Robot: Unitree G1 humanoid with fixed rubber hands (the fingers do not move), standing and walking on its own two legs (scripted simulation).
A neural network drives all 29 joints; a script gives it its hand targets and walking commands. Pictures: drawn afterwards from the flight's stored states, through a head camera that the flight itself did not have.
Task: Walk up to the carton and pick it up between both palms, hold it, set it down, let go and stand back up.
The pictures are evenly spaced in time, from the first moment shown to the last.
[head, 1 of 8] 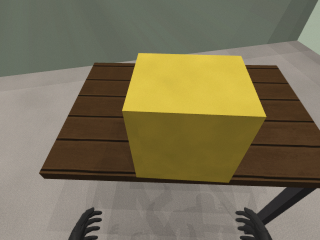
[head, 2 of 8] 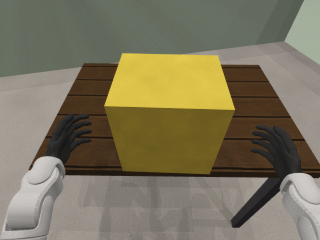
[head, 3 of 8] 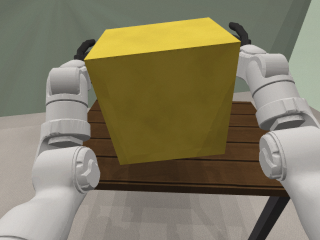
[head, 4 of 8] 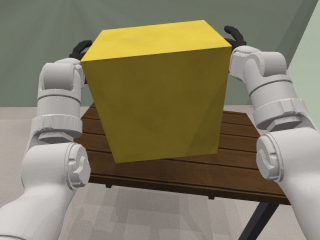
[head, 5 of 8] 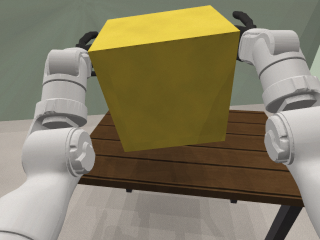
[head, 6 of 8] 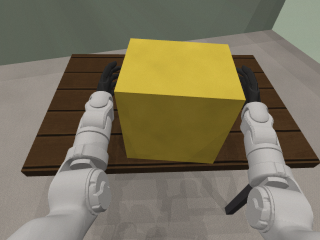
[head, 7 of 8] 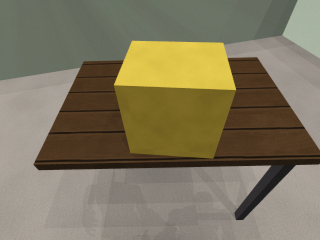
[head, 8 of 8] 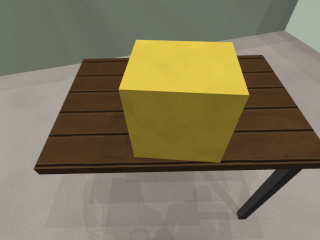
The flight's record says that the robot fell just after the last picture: no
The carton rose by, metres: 0.29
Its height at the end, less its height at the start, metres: +0.00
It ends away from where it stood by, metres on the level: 0.03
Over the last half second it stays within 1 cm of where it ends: yes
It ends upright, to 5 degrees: yes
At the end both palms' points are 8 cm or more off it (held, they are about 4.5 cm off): yes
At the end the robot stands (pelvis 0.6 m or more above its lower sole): yes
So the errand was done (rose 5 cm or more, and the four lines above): yes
